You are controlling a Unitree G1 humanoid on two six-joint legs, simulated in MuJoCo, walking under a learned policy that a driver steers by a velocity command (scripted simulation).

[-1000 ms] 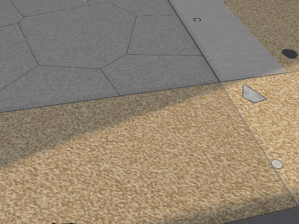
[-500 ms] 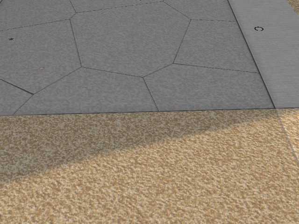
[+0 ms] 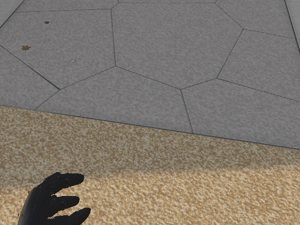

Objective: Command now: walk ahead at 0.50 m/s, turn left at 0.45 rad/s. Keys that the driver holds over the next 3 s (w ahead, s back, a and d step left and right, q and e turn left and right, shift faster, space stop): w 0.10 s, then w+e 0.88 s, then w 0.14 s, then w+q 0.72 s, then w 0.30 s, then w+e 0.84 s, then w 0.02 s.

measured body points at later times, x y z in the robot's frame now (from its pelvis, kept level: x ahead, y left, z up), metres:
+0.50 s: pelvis +0.30 -0.04 -0.12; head +0.33 -0.04 +0.32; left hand +0.30 +0.23 -0.26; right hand +0.53 -0.27 -0.19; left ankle +0.47 +0.10 -0.83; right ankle +0.24 -0.14 -0.86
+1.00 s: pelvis +0.54 -0.07 -0.13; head +0.57 -0.08 +0.32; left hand +0.83 +0.07 -0.21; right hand +0.44 -0.34 -0.25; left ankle +0.47 +0.08 -0.86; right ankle +0.63 -0.26 -0.82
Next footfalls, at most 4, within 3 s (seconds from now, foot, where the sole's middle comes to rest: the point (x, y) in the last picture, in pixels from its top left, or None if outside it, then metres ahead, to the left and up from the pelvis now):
0.18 right None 0.28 -0.14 -0.90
0.58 left None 0.51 0.07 -0.90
1.08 right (191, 192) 0.67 -0.27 -0.90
1.64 left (163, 133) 1.05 -0.17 -0.90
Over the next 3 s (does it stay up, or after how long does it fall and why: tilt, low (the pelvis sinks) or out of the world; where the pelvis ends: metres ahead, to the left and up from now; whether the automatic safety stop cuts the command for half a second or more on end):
stays up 1.57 -0.33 -0.12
